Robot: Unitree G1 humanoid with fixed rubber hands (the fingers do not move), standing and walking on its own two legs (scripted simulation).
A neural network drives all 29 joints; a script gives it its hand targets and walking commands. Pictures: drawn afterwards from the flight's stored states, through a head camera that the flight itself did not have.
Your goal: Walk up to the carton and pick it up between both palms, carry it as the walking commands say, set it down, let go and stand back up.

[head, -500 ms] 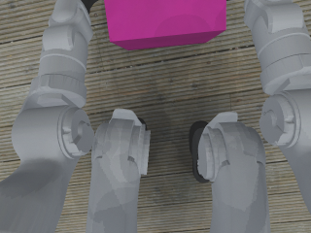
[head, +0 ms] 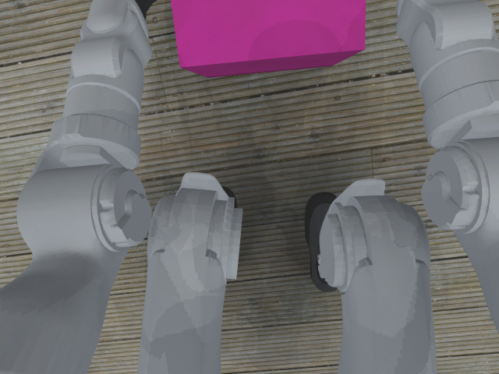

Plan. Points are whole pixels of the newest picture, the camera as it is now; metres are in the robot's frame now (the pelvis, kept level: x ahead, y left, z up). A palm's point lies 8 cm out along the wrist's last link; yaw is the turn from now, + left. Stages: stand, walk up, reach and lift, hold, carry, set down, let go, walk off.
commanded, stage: set down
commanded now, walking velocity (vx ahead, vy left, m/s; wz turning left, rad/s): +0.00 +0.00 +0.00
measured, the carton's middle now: out of the picture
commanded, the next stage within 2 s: let go in 1.92 s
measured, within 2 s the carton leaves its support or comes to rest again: neither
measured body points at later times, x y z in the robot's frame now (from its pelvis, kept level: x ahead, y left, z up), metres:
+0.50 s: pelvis +0.01 +0.00 +0.00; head +0.38 +0.01 +0.24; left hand +0.55 +0.21 -0.18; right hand +0.58 -0.17 -0.19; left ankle +0.11 +0.12 -0.33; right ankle +0.10 -0.10 -0.33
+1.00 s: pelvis -0.01 +0.00 +0.07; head +0.36 +0.01 +0.31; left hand +0.56 +0.22 -0.06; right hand +0.61 -0.16 -0.05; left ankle +0.11 +0.12 -0.33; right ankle +0.10 -0.10 -0.33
